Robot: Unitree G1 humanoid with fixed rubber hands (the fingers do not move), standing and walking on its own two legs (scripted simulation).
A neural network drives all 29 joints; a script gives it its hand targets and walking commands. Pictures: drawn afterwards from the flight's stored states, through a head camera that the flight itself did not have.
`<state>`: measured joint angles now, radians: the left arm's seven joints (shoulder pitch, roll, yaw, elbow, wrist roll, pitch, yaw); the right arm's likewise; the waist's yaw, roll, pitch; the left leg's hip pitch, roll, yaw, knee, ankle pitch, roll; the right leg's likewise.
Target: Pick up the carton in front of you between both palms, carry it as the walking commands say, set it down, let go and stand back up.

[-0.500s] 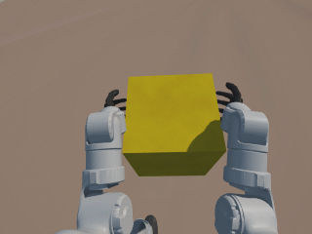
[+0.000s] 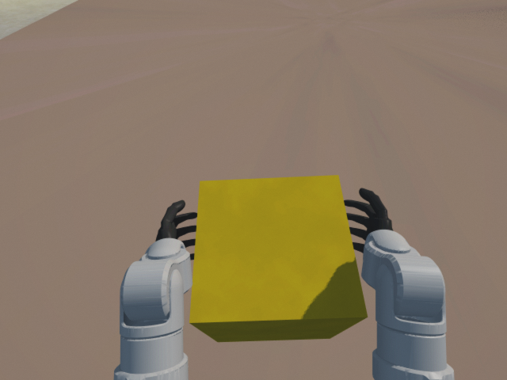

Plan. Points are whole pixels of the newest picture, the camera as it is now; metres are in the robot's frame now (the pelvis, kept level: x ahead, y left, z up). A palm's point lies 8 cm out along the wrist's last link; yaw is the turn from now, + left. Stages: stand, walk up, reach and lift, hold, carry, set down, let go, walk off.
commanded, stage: carry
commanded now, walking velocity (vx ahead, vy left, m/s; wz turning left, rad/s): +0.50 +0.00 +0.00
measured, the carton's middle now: (271, 267) +0.30 +0.00 +0.02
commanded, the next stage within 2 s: none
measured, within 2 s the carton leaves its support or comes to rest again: neither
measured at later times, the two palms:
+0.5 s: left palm (204, 128) +0.57 +0.14 +0.12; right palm (339, 121) +0.59 -0.15 +0.12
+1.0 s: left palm (213, 65) +0.91 +0.16 +0.11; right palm (313, 59) +0.92 -0.13 +0.12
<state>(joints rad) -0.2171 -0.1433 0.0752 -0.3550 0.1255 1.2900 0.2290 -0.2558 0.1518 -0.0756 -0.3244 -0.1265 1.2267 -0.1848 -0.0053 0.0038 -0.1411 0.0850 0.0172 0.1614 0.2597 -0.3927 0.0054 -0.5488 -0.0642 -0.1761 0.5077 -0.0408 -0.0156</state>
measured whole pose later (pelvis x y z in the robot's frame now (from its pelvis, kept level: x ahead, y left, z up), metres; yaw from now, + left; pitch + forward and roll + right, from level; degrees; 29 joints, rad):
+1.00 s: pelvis +0.65 +0.01 +0.01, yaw +0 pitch +4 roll +0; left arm -0.17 -0.14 0.05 -0.40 0.12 1.27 0.23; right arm -0.19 0.14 -0.04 -0.38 -0.11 1.21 -0.19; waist -0.01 -0.01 -0.12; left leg 0.04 0.04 0.21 0.24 -0.34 -0.02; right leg -0.57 -0.09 -0.17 0.52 -0.04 -0.01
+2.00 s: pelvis +1.32 +0.02 +0.00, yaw +1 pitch +4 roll +0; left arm -0.15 -0.13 0.04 -0.43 0.11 1.26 0.23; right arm -0.16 0.14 -0.04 -0.42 -0.10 1.20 -0.19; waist -0.01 0.00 -0.10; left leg 0.07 0.05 0.20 0.27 -0.39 -0.03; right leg -0.52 -0.08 -0.20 0.49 -0.06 -0.02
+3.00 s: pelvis +1.90 +0.03 +0.00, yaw +1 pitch +3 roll -1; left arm -0.19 -0.14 0.03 -0.38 0.12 1.26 0.21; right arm -0.20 0.14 -0.08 -0.40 -0.12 1.22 -0.19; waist 0.00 0.05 -0.10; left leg -0.15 0.08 0.18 0.48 -0.37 -0.01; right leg -0.34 -0.04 -0.21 0.44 -0.16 -0.04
